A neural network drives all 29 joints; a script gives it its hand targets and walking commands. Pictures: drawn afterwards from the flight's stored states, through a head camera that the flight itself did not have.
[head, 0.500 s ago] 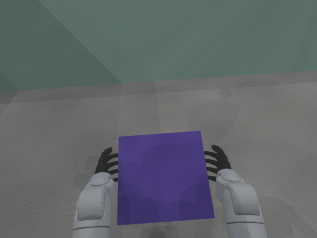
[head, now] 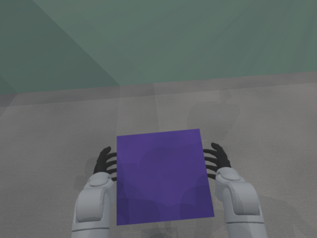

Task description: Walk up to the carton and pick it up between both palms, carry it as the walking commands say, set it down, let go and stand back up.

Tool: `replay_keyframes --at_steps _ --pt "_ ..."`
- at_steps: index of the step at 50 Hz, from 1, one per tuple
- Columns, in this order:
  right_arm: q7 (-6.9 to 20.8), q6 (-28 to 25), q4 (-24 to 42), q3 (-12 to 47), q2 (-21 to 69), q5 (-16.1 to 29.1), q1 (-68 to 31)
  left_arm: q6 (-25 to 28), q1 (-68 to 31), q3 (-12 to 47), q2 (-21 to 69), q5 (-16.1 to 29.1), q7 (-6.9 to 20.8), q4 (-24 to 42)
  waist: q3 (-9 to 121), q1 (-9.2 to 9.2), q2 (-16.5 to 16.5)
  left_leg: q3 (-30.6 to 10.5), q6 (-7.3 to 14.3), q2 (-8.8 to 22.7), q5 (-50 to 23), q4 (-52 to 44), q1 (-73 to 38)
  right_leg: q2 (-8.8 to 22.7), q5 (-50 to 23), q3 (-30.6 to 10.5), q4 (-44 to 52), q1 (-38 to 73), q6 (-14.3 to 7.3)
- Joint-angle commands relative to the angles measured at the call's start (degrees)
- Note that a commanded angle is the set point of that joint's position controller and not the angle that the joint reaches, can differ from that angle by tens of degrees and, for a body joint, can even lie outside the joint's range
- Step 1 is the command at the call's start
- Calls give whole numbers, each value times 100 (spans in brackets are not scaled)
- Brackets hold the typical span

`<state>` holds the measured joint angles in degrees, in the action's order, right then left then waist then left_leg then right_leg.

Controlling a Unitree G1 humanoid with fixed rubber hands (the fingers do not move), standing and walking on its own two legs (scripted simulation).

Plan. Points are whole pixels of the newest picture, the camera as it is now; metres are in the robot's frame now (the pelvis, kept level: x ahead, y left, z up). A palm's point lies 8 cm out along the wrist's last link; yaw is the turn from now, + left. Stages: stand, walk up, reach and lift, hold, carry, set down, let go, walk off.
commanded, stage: carry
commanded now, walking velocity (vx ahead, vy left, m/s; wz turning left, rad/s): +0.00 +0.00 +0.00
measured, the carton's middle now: (162, 178) +0.32 +0.00 -0.04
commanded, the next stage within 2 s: hold in 0.26 s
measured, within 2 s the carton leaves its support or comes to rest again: neither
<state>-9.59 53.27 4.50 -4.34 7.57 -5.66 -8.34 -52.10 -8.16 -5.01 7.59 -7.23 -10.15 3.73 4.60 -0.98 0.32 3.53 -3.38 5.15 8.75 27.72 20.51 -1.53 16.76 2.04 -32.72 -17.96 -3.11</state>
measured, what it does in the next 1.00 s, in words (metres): shifts its weight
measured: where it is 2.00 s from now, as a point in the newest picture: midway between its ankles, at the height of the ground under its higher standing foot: outside the picture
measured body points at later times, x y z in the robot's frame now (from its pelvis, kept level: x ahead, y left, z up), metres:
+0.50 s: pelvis +0.00 +0.04 +0.01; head +0.00 +0.04 +0.46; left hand +0.28 +0.19 +0.02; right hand +0.29 -0.10 +0.01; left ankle +0.06 +0.17 -0.73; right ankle +0.00 -0.08 -0.73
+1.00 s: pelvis +0.03 +0.06 +0.02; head -0.01 +0.08 +0.46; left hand +0.32 +0.21 +0.03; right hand +0.31 -0.09 +0.04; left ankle +0.06 +0.17 -0.73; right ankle +0.01 -0.08 -0.73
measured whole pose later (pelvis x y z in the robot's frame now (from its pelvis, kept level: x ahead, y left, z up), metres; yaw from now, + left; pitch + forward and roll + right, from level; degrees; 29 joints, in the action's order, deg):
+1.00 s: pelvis +0.03 +0.06 +0.02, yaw -4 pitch -7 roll +1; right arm 3.2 41.4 -15.4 -8.0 8.0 -13.5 -11.6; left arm -44.3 -7.8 -9.6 7.5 -16.3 -3.6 -7.9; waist -1.2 0.9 -3.5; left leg -2.8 0.0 -2.1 8.3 16.7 0.8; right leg -0.3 13.0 -8.2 -18.9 1.6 1.0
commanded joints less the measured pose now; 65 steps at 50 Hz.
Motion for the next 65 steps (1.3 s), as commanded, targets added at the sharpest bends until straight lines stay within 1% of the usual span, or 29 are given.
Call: replay_keyframes --at_steps 1,5,6,8,11,13,14,16,20,21,23,26,28,33,36,37,39,40,41,42,46,49,50,52,55,59,61,63,65 --pt "1066 -369 983 2515 4418 1377 -2728 256 -2634 2523 4409 1432 1105 1022 1444 40 -62 -284 317 290 -461 -196 -1031 823 -633 -522 867 -76 -65" --pt "1110 -401 270 2239 4259 1099 -2727 342 -2541 2171 4214 1142 1161 302 1397 55 -270 -212 307 227 96 -97 -951 830 -327 -736 1143 -138 -1" --pt "1004 -315 1639 2894 4778 1637 -2792 214 -2423 2716 4823 1698 1113 1444 1398 58 -241 -183 310 224 -136 35 -889 930 -1011 -828 1083 -94 9" --pt "1082 -355 278 2425 4383 1139 -2505 303 -2281 2156 4240 1172 1165 296 1603 72 -649 -144 259 168 -480 185 -699 939 -2580 -690 816 426 57" --pt "987 -352 2056 3042 4983 1784 -3010 322 -2836 2837 4872 1874 1073 2009 1803 62 -507 -66 240 230 -704 222 -954 903 -3150 -493 452 545 5" --pt "1051 -267 414 2290 4259 1047 -2282 205 -2235 2383 4316 1226 1150 481 1782 55 -5 -169 286 178 -524 45 -1078 811 -1781 -532 609 157 -106" --pt "1113 -513 -1596 1172 3073 44 -1128 452 -1224 913 2562 155 1294 -1530 69 389 -8 -505 583 -1072 -257 -142 -1819 185 -1138 -998 1466 727 438" --pt "1267 -1102 -503 1933 3351 334 -1935 1038 -1484 1697 2768 333 1380 -416 869 332 -750 -651 557 -1034 -1467 -108 -2336 71 -2623 -928 1205 792 576" --pt "1684 -1525 -670 2797 5129 900 -3285 1353 -3231 2799 4350 767 1763 705 1326 626 169 -715 481 -1117 -1397 -150 -2218 44 -2298 -1027 1237 1270 360" --pt "1794 -1596 -841 2934 5374 910 -3894 1361 -3708 2727 4432 903 1845 716 1360 677 -28 -685 513 -1083 -749 -254 -2066 -83 -1299 -869 1318 1134 345" --pt "1915 -1849 -410 3310 5882 1121 -3848 1585 -3675 2956 4823 1038 2038 977 1644 772 203 -524 385 -1083 -1037 -316 -2255 -160 -1702 -759 1319 1368 355" --pt "2081 -1857 -326 3353 6098 972 -3946 1508 -3566 3313 5419 1153 2249 417 1924 393 -360 -643 392 -1097 -926 -378 -2546 -349 -1276 -713 1344 1448 310" --pt "2160 -1745 -967 2720 5790 646 -3800 1385 -3835 3381 5724 1234 2331 154 1428 -10 109 -684 195 -935 -246 -598 -2589 -354 -670 -712 1310 1120 143" --pt "2540 -1551 -2147 1723 5073 216 -4213 1034 -3718 2497 6112 833 2367 -1809 45 -103 842 -1036 79 -570 2313 -1512 -1220 -508 208 -504 945 1528 84" --pt "2763 -1518 -2509 1561 5320 147 -4376 1096 -3947 2440 6327 803 2367 -1832 409 -105 94 -1090 41 -566 1418 -1406 -2013 -454 -68 -521 1121 1321 113" --pt "2786 -1501 -2438 1539 5105 279 -4684 1052 -3828 2212 6458 714 2361 -2120 176 -73 660 -1187 6 -544 1909 -1463 -1789 -414 74 -608 1039 1318 94" --pt "2836 -1564 -2382 1740 5326 378 -4705 1102 -3825 2003 6475 613 2318 -2216 343 194 373 -1039 46 -685 900 -1366 -2024 -402 -292 -592 1234 1320 97" --pt "2897 -1473 -2461 1766 5402 347 -4630 1108 -3740 2062 6536 644 2264 -1948 316 99 -388 -1126 33 -556 330 -1301 -2367 -496 -321 -539 1253 1072 147" --pt "2877 -1541 -1801 2395 5644 678 -4525 1130 -3077 2197 6576 602 2275 -1643 1033 461 -125 -968 7 -754 -1444 -1101 -3076 -443 -1065 -537 1442 1270 230" --pt "2858 -1570 -1699 2289 5547 671 -4400 1141 -3265 2527 6604 878 2250 -1362 1085 154 -329 -1141 -95 -637 -1532 -1066 -3092 -485 -1001 -662 1393 1119 215" --pt "2763 -1448 -1709 2559 5705 794 -3211 1066 -2554 2825 6463 747 2184 -753 1059 294 493 -1025 -191 -632 -3402 -985 -3516 -431 -1735 -732 1542 1214 243" --pt "2591 -1466 -1282 2503 5623 696 -3140 1069 -2773 3007 6175 900 2301 -585 624 65 520 -939 -114 -781 -2428 -1039 -3010 -369 -1584 -767 1680 1438 235" --pt "2530 -1588 -659 2785 5529 839 -3378 1108 -2775 3293 6349 957 2354 -368 902 55 1054 -842 -150 -892 -2407 -967 -3217 -340 -1773 -752 1679 1464 153" --pt "2574 -1509 -634 2837 5782 885 -3562 1163 -2877 3265 6200 984 2301 -130 1080 -1 296 -955 -2 -780 -2119 -1021 -3101 -386 -1806 -766 1600 1496 217" --pt "2462 -1482 -719 2820 5950 884 -3318 1147 -3247 3211 5950 939 2356 -85 1223 144 388 -848 115 -967 -2099 -933 -3108 -310 -2044 -745 1618 1611 250" --pt "2386 -1436 -828 3065 6304 925 -3635 1303 -3149 2831 5518 795 2495 -312 868 250 -662 -796 429 -1060 -1187 -879 -2726 -225 -1780 -729 1690 1430 417" --pt "2243 -1482 -941 2991 6231 836 -3657 1186 -2650 2324 5309 529 2567 -1112 502 530 -417 -677 387 -1203 -827 -823 -2564 12 -1754 -898 1769 1332 436" --pt "2243 -1443 -1559 2493 5726 593 -3079 1227 -3054 2556 5075 670 2535 -919 833 284 -480 -680 421 -1130 -1072 -738 -3001 -215 -1392 -751 1733 1233 392" --pt "2186 -1476 -1928 2272 5822 560 -3264 1269 -2876 2084 4948 400 2587 -1670 534 448 -379 -517 409 -1219 -804 -735 -2669 -95 -1250 -778 1732 1212 488"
